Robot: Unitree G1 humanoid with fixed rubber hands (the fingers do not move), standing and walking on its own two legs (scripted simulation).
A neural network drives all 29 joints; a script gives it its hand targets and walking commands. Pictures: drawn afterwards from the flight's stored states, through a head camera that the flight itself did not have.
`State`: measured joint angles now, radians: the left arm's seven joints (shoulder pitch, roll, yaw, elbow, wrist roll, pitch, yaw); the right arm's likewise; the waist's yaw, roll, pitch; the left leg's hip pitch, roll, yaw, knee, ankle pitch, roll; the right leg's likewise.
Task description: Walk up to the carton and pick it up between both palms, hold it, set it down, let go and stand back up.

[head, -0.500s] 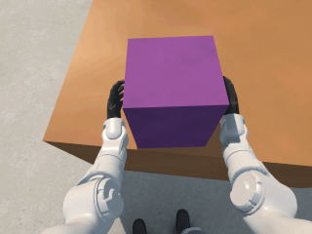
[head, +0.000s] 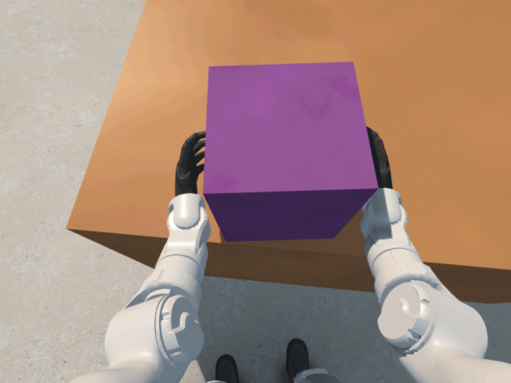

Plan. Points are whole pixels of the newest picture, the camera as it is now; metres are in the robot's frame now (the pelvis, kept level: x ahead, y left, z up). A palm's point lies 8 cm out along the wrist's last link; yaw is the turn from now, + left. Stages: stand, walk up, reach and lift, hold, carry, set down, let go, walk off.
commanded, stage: set down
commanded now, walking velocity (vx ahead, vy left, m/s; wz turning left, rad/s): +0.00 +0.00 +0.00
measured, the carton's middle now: (280, 164) +0.46 -0.03 -0.04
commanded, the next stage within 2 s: none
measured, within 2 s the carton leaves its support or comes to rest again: neither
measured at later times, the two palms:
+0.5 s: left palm (178, 170) +0.44 +0.13 +0.00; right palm (385, 158) +0.45 -0.20 -0.01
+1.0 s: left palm (143, 157) +0.45 +0.17 +0.04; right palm (422, 130) +0.46 -0.24 +0.04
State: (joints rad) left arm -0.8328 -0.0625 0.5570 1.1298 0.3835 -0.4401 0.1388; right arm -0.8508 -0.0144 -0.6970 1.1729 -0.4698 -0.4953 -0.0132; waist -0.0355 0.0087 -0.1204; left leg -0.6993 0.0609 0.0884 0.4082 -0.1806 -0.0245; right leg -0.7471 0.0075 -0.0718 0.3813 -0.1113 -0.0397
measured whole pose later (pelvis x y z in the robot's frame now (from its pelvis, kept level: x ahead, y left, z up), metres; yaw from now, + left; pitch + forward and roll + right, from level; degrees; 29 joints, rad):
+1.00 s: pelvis -0.04 -0.02 -0.03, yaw +1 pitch +33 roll +0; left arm -1.11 0.26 -0.12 1.29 -0.34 -0.24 0.10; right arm -1.14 -0.44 0.11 1.35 0.44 -0.21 0.04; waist 0.03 0.01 -0.29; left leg -1.03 0.07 0.02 0.69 -0.24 -0.05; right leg -1.06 0.01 -0.09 0.65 -0.17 -0.07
